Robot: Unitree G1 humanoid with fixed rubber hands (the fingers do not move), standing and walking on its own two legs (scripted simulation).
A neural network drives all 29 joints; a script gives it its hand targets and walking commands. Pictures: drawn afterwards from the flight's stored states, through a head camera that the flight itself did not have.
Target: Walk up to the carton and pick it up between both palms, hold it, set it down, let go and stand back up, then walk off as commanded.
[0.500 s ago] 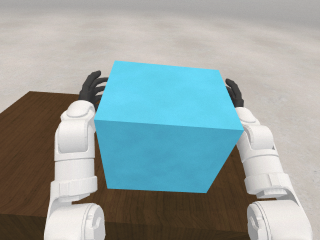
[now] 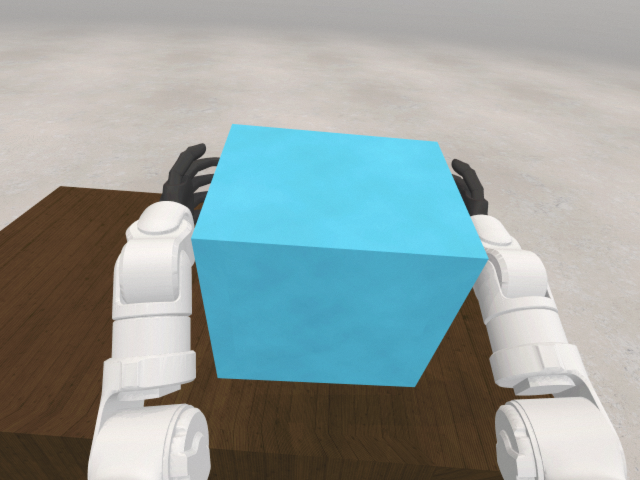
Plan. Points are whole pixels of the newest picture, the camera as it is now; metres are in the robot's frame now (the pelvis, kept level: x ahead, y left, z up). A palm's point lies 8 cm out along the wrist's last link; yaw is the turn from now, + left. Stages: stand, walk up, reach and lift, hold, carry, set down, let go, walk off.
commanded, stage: hold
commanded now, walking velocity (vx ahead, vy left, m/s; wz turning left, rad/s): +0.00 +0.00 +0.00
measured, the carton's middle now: (326, 260) +0.34 -0.02 +0.19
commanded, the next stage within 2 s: none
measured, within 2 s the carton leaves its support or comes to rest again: neither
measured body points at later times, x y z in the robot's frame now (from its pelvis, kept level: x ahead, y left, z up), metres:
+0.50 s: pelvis +0.00 +0.00 +0.00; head -0.07 +0.01 +0.44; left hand +0.37 +0.15 +0.25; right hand +0.37 -0.20 +0.23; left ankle +0.00 +0.13 -0.75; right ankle +0.01 -0.13 -0.75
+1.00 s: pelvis +0.00 +0.00 +0.00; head -0.07 +0.02 +0.44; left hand +0.37 +0.15 +0.25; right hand +0.37 -0.19 +0.24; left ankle +0.00 +0.13 -0.75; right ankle +0.01 -0.13 -0.75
